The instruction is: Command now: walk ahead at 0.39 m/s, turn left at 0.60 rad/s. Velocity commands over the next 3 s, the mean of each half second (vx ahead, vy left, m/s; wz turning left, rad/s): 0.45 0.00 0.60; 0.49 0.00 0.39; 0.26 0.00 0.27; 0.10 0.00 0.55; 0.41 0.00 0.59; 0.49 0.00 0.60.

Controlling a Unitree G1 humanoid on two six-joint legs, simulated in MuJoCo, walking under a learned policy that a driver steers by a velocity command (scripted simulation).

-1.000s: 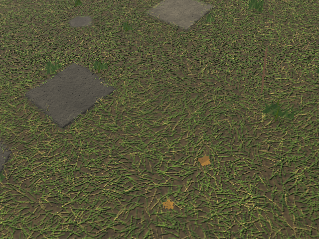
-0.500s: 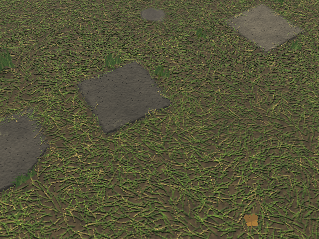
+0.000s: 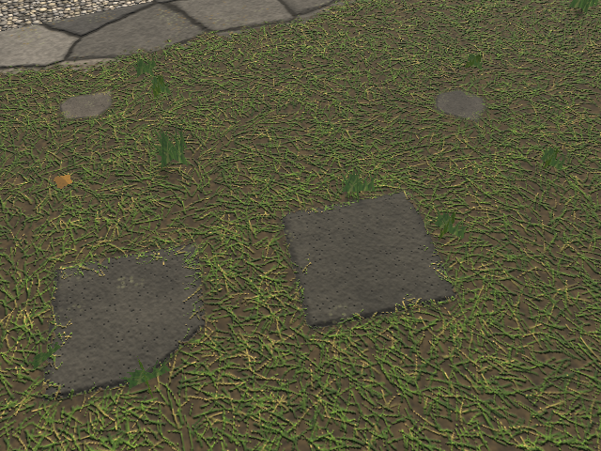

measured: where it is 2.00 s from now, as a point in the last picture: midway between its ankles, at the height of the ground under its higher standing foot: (208, 355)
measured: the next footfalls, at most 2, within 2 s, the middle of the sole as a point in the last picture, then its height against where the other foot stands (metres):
left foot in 0.34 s outside the picture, level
right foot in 0.90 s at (261, 387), level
